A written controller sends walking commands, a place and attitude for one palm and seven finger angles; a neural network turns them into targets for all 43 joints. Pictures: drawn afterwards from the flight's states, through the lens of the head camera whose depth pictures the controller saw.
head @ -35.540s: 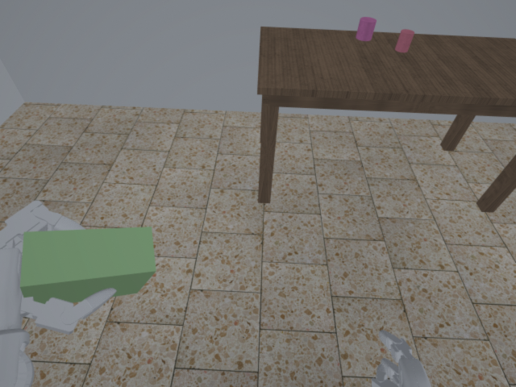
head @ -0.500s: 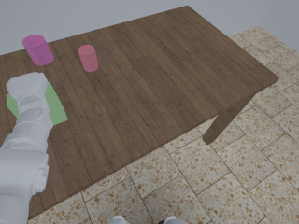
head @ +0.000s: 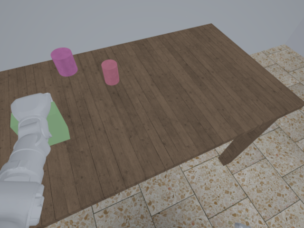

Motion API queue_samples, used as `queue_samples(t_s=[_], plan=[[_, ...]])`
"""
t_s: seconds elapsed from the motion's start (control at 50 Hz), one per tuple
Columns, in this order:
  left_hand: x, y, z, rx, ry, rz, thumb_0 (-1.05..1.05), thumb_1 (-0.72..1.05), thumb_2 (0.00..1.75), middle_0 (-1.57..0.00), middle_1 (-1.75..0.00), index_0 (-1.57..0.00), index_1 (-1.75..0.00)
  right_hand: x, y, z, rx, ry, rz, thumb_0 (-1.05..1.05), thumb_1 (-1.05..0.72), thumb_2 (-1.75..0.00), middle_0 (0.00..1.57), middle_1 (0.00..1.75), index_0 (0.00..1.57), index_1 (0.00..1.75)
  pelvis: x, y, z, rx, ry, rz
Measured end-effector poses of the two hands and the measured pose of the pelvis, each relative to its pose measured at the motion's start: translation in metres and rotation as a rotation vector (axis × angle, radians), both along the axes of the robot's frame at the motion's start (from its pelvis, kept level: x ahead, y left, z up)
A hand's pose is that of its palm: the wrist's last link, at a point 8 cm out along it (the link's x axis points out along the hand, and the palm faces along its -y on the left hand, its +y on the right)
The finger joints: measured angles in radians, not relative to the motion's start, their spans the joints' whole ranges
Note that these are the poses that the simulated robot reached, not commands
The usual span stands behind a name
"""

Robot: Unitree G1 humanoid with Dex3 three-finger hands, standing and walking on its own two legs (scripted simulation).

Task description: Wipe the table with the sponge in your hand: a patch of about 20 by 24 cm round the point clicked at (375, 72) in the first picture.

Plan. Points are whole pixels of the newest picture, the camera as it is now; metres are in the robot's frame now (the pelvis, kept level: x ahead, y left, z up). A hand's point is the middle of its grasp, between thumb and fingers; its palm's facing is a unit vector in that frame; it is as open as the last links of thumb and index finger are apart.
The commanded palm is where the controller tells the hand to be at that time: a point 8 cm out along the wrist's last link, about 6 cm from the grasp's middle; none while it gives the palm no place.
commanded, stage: wipe back along the first lane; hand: left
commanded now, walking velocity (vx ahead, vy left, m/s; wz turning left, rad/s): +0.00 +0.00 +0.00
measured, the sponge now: (46, 131) +0.39 +0.34 -0.03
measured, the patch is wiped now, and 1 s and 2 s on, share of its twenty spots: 1.00 1.00 1.00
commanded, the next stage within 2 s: lift the sponge slowly off the table in 1.56 s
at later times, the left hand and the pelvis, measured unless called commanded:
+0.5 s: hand (39, 133) +0.35 +0.32 +0.01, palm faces -0.09 -0.01 -1.00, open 9.8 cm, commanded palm +0.32 +0.30 +0.04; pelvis +0.00 +0.00 +0.00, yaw +1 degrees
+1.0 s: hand (39, 149) +0.31 +0.31 +0.01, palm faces -0.05 -0.03 -1.00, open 9.8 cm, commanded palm +0.26 +0.28 +0.04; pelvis +0.00 +0.00 +0.01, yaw +1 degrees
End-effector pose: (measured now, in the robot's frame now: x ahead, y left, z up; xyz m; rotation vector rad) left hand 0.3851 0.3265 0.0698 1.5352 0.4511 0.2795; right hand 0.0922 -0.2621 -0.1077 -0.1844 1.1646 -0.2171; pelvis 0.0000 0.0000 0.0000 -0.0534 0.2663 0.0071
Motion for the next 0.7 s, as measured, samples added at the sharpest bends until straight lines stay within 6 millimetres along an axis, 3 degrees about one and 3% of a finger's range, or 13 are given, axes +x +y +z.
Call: queue_samples(t_s=[0.3, 0.7], plan=[[-0.033, -0.008, -0.003, 0.022, -0.023, -0.003, -0.01, -0.48, 1.11, -0.72, -1.43, -0.72, -1.46, 0.010, 0.007, 0.000, 0.023, -0.014, 0.012, 0.01, -0.90, -0.90, 0.20, 0.30, 0.20, 0.30, 0.000, 0.001, 0.003, 0.004, -0.040, 0.010], [-0.062, -0.016, -0.003, 0.017, -0.040, -0.005, 0.00, -0.47, 1.11, -0.70, -1.45, -0.70, -1.47, 0.028, 0.012, 0.007, 0.028, -0.094, 0.034, 0.01, -0.90, -0.90, 0.20, 0.30, 0.20, 0.30, -0.003, 0.002, 0.005, 0.008, -0.076, 0.009]])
